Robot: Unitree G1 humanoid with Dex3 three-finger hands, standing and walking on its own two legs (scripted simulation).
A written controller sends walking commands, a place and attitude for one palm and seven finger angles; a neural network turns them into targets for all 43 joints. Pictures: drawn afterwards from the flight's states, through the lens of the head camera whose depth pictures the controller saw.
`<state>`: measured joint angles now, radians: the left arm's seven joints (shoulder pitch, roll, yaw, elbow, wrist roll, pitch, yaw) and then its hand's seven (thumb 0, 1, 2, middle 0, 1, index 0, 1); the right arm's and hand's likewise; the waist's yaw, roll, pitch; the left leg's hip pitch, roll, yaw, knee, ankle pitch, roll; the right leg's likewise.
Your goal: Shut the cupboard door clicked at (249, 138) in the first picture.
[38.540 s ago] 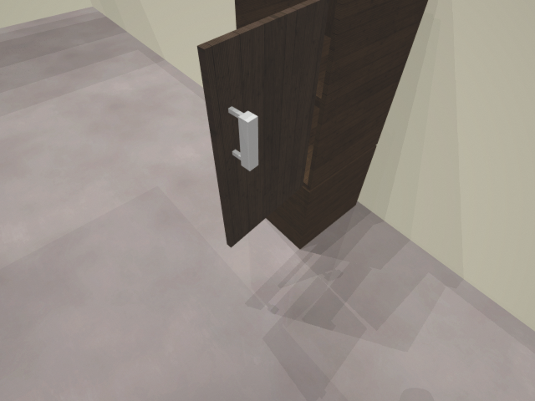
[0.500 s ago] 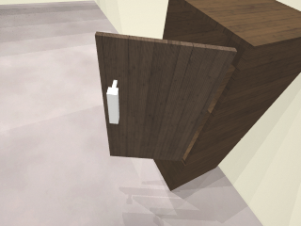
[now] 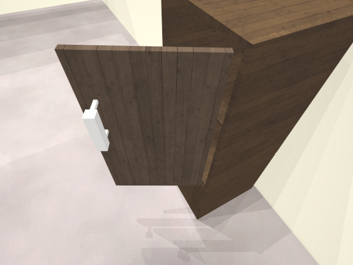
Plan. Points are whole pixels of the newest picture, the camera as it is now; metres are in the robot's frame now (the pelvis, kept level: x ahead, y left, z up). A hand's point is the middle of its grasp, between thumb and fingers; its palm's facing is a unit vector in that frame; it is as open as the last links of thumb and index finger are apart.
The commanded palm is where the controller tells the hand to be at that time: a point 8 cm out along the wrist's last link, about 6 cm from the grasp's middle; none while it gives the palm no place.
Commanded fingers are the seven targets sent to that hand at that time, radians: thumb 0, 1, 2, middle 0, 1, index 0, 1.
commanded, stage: come to a stop and stand still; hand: left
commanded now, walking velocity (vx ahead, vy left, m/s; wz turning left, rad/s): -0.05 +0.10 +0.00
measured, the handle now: (99, 125) +0.42 +0.21 +0.06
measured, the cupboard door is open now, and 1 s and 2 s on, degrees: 62 62 62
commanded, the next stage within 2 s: look again from close up in 0.60 s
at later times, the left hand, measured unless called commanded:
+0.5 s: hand out of the picture +0.02 +0.22 -0.17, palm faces +0.03 -0.96 -0.26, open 7.4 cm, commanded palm none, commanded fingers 0.00 0.90 0.90 -0.20 -0.30 -0.20 -0.30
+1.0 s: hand out of the picture +0.01 +0.20 -0.17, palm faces -0.02 -0.98 -0.20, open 7.4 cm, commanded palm none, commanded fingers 0.00 0.90 0.90 -0.20 -0.30 -0.20 -0.30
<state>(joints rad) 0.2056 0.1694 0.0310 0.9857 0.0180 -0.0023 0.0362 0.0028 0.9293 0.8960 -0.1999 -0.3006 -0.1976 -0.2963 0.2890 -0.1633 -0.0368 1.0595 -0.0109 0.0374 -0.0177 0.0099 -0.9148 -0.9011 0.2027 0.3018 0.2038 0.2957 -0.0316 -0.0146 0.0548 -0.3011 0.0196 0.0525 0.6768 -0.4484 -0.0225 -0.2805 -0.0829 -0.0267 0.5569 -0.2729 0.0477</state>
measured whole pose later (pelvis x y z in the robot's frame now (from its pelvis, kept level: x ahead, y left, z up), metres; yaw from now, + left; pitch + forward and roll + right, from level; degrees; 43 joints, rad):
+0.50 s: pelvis -0.01 +0.01 +0.00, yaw +0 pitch -1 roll +0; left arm 0.31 0.22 0.01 0.94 0.02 0.02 0.04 0.01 0.91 0.90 -0.20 -0.30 -0.20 -0.30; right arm 0.18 -0.19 -0.03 0.92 -0.02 0.01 0.01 0.01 -0.91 -0.90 0.20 0.30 0.20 0.30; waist 0.01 0.00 0.01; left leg -0.30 -0.01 0.08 0.61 -0.30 0.05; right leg -0.30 -0.07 0.00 0.58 -0.27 0.06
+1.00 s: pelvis -0.02 +0.02 +0.00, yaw -1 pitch -2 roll +0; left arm 0.27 0.19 -0.01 1.01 0.02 0.01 0.04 0.01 0.91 0.90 -0.20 -0.30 -0.20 -0.30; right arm 0.23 -0.16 -0.02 1.08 -0.01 0.01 0.01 0.01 -0.91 -0.90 0.20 0.30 0.20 0.30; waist -0.01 -0.03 0.05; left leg -0.23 -0.02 0.10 0.50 -0.24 0.06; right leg -0.24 -0.08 0.02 0.48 -0.21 0.07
